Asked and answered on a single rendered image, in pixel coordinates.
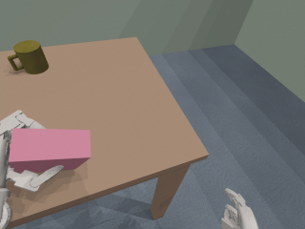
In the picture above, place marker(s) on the sponge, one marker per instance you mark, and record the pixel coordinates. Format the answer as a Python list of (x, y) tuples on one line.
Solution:
[(38, 150)]

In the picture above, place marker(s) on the right robot hand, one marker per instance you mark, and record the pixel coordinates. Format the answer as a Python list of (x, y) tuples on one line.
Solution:
[(242, 218)]

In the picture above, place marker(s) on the left robot forearm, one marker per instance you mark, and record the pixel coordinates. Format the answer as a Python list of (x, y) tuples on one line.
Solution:
[(5, 209)]

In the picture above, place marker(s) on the left robot hand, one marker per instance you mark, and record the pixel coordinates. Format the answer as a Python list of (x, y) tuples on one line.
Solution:
[(27, 180)]

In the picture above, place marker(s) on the table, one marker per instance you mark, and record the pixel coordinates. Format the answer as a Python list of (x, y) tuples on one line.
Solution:
[(138, 131)]

